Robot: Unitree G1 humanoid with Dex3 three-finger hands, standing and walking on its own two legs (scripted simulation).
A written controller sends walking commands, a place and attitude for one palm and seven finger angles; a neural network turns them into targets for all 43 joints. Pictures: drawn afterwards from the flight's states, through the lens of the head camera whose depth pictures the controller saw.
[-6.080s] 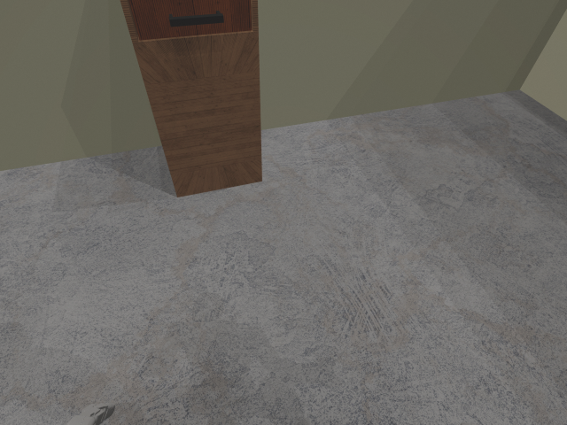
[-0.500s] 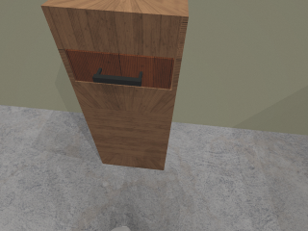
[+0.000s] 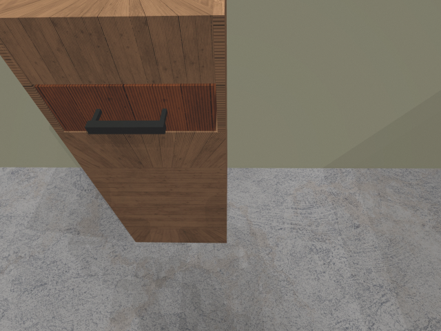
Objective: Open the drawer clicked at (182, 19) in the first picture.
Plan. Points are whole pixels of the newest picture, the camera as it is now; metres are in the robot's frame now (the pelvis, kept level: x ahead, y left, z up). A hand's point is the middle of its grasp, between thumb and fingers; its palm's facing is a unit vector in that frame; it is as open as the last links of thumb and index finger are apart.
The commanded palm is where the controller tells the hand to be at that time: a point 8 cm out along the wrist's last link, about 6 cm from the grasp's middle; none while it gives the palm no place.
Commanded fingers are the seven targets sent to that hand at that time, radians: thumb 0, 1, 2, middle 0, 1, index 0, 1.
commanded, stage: come to a stop and stand still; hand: left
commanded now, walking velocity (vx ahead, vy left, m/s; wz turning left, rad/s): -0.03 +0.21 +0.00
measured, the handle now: (128, 120) +0.52 +0.24 +0.06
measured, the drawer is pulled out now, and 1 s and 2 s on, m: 0.00 0.00 0.00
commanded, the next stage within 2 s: none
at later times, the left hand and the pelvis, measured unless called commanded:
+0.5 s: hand out of the picture -0.04 +0.17 -0.14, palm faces +0.11 -0.95 -0.29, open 7.3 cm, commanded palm none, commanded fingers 0.00 0.90 0.90 -0.20 -0.30 -0.20 -0.30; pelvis -0.04 -0.03 +0.02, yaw +2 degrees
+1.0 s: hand out of the picture -0.01 +0.18 -0.17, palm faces +0.02 -0.98 -0.19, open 7.3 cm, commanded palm none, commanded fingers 0.00 0.90 0.90 -0.20 -0.30 -0.20 -0.30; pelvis -0.02 +0.00 +0.01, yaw +1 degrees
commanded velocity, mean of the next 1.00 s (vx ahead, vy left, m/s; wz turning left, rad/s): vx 0.05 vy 0.03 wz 0.00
